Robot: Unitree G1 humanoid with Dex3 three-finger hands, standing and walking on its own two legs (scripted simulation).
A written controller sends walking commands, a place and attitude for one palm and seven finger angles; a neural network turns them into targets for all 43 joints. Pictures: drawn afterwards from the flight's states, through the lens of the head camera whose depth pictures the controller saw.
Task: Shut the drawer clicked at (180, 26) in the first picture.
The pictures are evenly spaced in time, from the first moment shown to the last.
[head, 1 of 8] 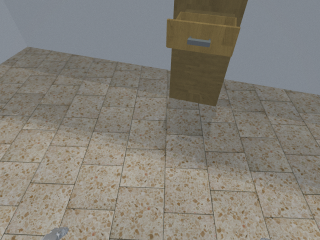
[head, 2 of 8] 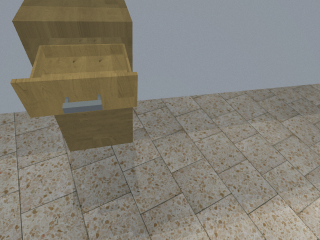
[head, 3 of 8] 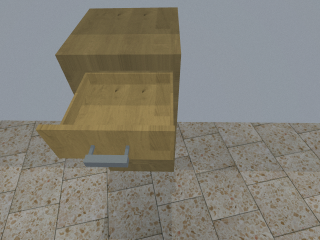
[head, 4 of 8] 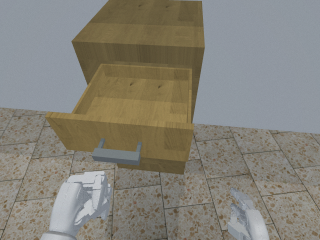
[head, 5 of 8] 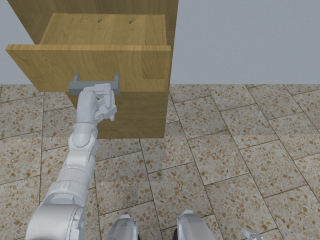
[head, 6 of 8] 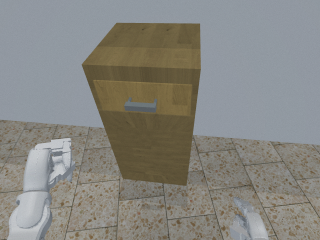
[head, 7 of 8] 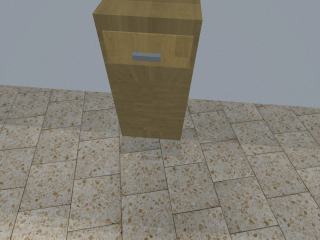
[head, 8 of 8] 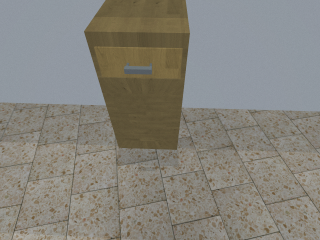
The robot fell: no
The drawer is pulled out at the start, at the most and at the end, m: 0.28 0.28 0.00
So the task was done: yes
